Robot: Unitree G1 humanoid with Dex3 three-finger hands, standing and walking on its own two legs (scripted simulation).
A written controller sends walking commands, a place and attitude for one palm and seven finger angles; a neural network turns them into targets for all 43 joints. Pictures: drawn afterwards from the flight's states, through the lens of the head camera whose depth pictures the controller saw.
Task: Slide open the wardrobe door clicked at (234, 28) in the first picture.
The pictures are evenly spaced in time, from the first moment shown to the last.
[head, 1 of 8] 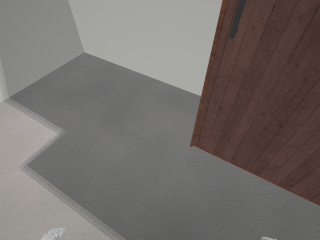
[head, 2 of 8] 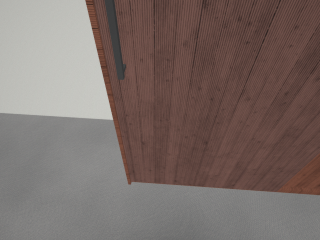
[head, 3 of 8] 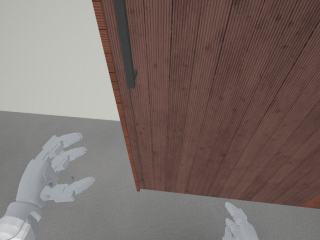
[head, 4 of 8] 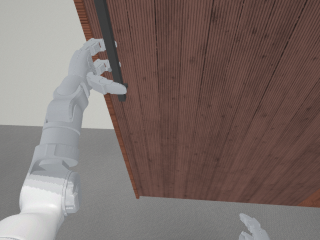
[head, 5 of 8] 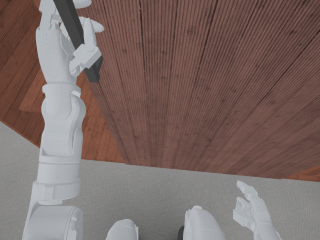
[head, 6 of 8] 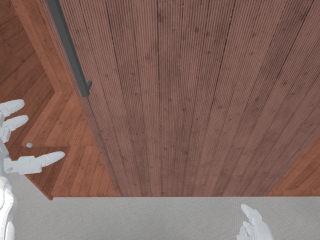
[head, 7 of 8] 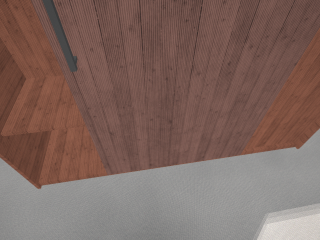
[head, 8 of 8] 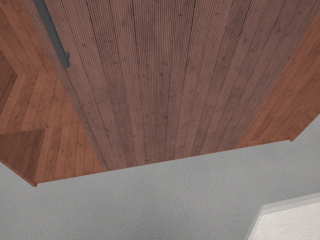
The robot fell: no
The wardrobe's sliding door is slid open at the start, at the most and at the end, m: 0.00 0.43 0.43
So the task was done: yes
